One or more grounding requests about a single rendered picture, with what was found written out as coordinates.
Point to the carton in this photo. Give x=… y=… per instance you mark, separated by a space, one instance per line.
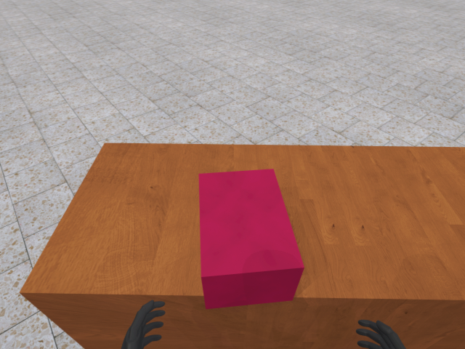
x=249 y=254

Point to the right robot hand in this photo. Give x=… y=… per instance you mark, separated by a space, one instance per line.
x=386 y=337

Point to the pedestal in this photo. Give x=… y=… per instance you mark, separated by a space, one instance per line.
x=380 y=230

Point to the left robot hand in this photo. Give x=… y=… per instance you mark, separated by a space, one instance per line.
x=134 y=338

